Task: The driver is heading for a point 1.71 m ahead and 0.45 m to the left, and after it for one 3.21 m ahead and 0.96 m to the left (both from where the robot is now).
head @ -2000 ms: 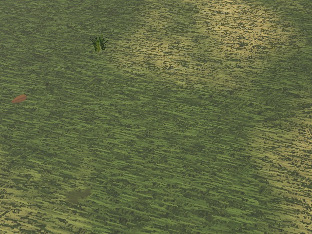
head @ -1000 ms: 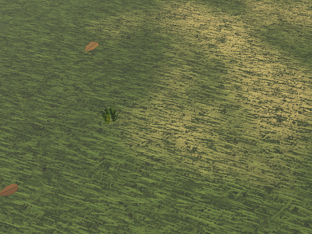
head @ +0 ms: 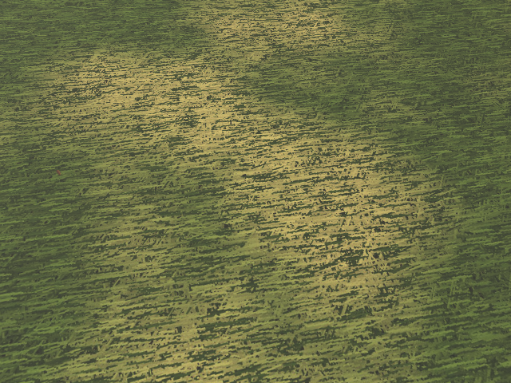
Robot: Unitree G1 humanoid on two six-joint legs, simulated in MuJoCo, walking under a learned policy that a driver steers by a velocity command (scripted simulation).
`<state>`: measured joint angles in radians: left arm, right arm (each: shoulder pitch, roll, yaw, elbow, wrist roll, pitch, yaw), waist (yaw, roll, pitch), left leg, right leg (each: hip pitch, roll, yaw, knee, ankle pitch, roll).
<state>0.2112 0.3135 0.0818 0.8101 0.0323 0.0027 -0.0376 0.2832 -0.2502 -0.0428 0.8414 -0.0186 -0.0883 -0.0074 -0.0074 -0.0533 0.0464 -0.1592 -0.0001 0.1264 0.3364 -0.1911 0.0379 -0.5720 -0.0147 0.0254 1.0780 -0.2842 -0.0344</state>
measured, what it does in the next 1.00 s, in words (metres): steps on the spot, turning left: right foot, then left foot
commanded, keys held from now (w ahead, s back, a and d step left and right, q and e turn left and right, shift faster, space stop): e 0.06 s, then q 0.88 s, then no key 0.06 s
